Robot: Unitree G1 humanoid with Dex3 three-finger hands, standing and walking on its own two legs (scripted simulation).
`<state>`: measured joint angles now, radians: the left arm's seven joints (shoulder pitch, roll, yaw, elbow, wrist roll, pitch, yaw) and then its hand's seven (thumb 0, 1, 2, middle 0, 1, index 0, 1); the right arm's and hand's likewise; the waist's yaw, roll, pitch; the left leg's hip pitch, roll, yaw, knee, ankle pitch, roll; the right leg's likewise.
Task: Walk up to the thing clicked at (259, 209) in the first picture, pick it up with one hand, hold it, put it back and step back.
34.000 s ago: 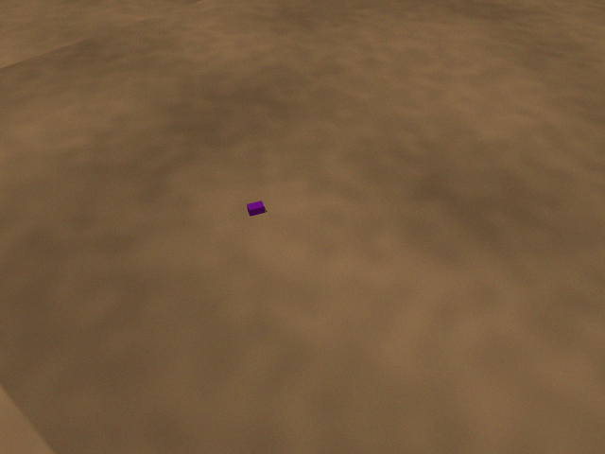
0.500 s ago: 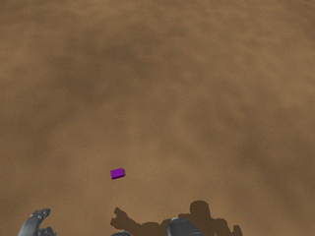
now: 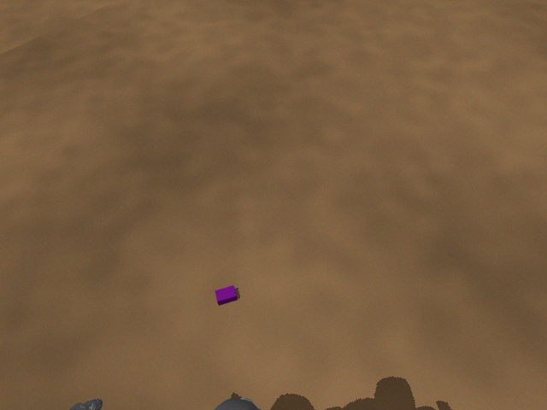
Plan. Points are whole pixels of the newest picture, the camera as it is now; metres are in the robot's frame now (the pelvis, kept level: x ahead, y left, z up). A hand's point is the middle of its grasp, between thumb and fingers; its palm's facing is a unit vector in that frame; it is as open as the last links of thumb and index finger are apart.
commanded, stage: step back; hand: left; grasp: from above
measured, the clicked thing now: (226, 295) +0.59 +0.22 -0.75
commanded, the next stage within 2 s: none
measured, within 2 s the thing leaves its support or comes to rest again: neither
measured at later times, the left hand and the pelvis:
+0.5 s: hand out of the picture -0.08 +0.27 -0.16, palm faces -0.03 -0.92 -0.40, open 7.4 cm; pelvis -0.16 +0.00 -0.01, yaw -2 degrees
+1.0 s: hand out of the picture -0.21 +0.25 -0.15, palm faces +0.04 -0.92 -0.39, open 7.4 cm; pelvis -0.33 -0.02 -0.01, yaw +2 degrees
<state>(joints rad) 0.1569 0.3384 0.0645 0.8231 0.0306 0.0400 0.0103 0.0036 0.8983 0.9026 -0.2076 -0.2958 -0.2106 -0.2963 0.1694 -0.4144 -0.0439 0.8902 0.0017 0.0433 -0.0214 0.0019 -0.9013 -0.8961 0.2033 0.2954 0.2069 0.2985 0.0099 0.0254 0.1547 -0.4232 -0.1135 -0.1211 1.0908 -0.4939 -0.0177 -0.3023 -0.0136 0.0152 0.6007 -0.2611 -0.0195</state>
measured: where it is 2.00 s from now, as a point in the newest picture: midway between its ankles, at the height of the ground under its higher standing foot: outside the picture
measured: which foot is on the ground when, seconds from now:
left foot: up 0.00-0.10, down 0.12-0.54, up 0.56-0.82, down 0.84-1.00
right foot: down 0.00-0.14, up 0.16-0.50, down 0.52-0.86, up 0.88-1.00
